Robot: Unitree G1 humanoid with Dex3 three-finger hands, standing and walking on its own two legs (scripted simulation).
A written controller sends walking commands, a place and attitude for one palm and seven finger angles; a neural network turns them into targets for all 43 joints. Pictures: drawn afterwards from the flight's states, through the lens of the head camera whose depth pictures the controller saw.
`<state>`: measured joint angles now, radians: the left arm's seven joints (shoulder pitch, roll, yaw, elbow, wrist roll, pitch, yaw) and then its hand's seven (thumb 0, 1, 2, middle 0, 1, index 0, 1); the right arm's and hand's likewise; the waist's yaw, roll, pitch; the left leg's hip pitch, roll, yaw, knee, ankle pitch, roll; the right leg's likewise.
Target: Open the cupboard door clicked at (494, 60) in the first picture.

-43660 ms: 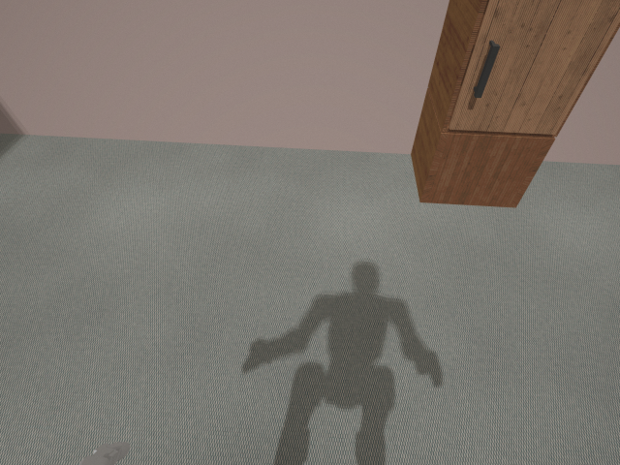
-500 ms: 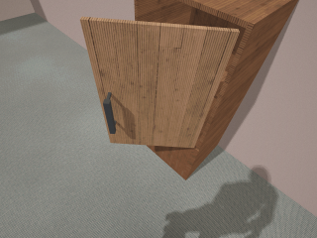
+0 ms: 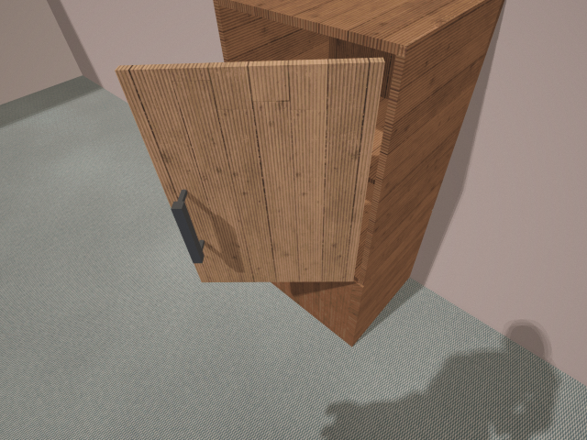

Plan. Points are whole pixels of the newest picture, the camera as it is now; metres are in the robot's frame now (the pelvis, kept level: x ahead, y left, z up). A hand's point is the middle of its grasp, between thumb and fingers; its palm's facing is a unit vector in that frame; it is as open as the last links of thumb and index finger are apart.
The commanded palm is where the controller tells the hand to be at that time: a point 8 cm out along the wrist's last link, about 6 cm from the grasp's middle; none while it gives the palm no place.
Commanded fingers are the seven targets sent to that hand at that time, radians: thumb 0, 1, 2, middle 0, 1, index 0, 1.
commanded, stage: come to a stop and stand still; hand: left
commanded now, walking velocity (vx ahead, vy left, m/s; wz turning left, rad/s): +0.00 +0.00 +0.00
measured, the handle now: (191, 227) +0.56 +0.25 -0.09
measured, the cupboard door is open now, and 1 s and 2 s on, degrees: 42 42 42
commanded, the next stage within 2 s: look again from close up in 0.38 s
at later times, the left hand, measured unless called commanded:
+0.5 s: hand out of the picture +0.01 +0.21 -0.16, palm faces +0.02 -0.96 -0.27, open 7.4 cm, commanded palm none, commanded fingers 0.00 0.90 0.90 -0.20 -0.30 -0.20 -0.30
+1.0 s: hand out of the picture -0.01 +0.23 -0.17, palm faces -0.01 -0.98 -0.19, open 7.4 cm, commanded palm none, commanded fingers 0.00 0.90 0.90 -0.20 -0.30 -0.20 -0.30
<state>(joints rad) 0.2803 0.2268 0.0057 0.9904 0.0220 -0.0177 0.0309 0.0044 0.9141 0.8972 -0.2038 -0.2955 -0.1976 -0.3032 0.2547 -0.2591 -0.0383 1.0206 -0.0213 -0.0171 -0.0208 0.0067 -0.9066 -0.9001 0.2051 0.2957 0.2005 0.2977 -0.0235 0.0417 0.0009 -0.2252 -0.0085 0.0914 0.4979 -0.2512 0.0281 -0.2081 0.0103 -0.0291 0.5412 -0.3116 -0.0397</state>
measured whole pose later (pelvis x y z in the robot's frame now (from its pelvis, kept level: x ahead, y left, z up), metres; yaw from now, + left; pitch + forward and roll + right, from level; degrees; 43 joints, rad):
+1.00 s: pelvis -0.02 +0.05 +0.01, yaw +0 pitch -2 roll -1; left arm 0.29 0.20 -0.02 1.08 0.03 0.00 0.04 0.00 0.91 0.90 -0.20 -0.30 -0.20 -0.30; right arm 0.23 -0.19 0.00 1.14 -0.01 -0.01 0.00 0.00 -0.91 -0.90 0.20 0.30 0.20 0.30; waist 0.00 -0.04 0.01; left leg -0.18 -0.05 0.10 0.36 -0.15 0.09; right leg -0.14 -0.02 -0.02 0.37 -0.19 0.02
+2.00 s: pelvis +0.03 +0.04 +0.01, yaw -4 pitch -1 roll +0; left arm 0.37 0.09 -0.01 1.11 0.02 -0.02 0.06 0.01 0.92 0.90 -0.20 -0.30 -0.19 -0.30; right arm 0.33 -0.08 0.01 1.19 -0.01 -0.03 -0.05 0.00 -0.91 -0.90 0.20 0.30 0.20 0.30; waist -0.01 -0.01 0.00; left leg -0.12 -0.03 0.17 0.39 -0.26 0.08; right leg -0.09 -0.01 -0.07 0.40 -0.28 -0.01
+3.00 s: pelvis -0.02 +0.06 +0.01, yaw -2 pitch +0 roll -1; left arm 0.38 0.11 -0.02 1.10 0.02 -0.01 0.05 0.00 0.91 0.90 -0.20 -0.30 -0.19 -0.30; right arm 0.31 -0.12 0.01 1.12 -0.01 -0.01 -0.02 0.01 -0.91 -0.90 0.20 0.30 0.20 0.30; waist 0.01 -0.03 0.02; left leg -0.23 -0.06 0.15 0.40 -0.18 0.11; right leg -0.21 -0.04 -0.09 0.44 -0.22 0.01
